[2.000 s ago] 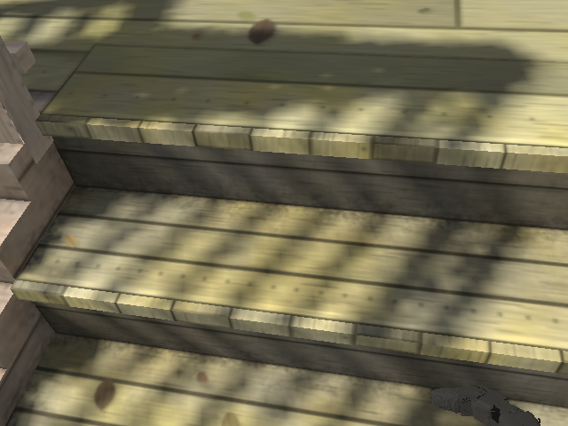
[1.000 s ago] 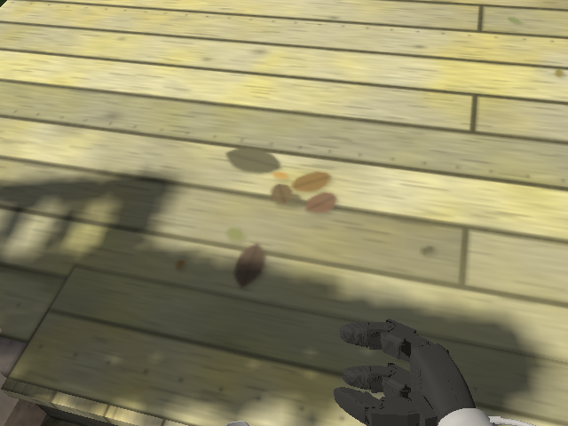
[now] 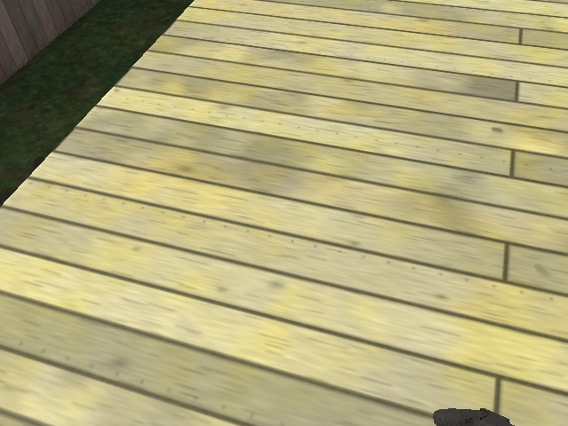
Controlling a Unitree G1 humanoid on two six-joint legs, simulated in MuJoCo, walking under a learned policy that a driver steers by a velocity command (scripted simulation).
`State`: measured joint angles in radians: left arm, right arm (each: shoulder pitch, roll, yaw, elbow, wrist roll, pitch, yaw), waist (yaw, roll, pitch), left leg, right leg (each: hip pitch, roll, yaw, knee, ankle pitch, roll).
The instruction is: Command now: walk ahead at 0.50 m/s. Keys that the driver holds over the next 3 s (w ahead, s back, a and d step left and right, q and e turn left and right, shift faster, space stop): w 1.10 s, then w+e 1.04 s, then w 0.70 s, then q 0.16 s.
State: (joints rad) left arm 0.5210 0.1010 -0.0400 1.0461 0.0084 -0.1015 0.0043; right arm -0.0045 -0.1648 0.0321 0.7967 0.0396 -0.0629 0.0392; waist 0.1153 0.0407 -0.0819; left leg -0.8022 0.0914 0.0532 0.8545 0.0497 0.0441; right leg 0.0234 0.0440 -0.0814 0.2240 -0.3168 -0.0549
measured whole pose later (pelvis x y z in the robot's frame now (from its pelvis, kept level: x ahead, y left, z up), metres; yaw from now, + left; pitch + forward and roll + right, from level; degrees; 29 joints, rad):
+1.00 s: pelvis +0.56 +0.01 +0.01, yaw +0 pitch +3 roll -2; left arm 0.36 0.23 0.06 0.91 0.00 -0.08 0.00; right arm 0.12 -0.24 -0.06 0.79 0.00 -0.07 -0.01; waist 0.05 0.04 -0.04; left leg -0.72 0.13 -0.04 0.82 -0.04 0.01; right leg -0.15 0.04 -0.07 0.27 -0.19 -0.04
